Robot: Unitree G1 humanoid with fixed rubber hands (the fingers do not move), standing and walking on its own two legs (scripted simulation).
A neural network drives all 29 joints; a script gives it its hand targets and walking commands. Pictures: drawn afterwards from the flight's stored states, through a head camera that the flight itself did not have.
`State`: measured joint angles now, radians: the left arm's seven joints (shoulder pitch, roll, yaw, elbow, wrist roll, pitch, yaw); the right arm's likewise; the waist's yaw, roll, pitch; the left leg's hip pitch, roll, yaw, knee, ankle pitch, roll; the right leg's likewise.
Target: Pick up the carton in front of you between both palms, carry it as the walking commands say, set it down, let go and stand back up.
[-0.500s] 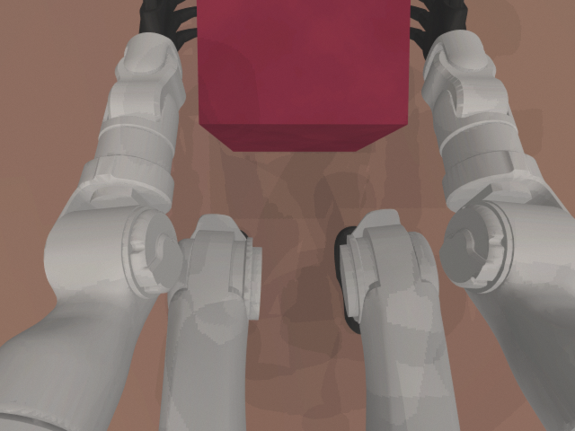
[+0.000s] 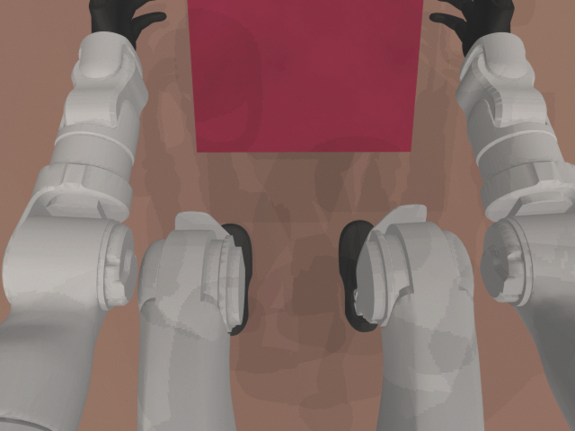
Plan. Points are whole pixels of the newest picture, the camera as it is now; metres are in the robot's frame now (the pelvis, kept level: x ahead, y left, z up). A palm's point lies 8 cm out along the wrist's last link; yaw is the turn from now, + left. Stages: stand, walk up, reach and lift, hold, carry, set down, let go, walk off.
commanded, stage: set down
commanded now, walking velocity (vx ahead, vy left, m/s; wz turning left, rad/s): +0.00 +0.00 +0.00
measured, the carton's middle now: (299, 64) +0.49 -0.01 -0.23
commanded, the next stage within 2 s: let go in 1.02 s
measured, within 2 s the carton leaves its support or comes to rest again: neither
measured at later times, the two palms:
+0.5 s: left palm out of the picture +0.52 +0.19 -0.01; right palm out of the picture +0.51 -0.20 -0.01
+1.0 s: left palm out of the picture +0.51 +0.19 +0.15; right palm out of the picture +0.51 -0.21 +0.15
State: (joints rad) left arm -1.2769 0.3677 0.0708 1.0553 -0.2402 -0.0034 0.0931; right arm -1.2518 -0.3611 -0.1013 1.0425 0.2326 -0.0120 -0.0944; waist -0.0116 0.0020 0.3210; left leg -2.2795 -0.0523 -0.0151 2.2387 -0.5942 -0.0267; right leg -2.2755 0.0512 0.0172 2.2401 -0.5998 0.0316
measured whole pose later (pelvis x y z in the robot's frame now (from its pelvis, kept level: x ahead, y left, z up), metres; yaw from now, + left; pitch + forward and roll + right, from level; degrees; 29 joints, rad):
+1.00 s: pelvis +0.03 +0.00 +0.25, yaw +0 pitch +46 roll +0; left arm -0.95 0.23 0.28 0.81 -0.01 0.11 0.01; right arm -0.95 -0.23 -0.28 0.80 0.02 0.11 -0.02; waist -0.01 0.00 -0.13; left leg -1.70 -0.04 -0.04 1.31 -0.41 -0.02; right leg -1.70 0.05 0.04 1.31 -0.40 0.02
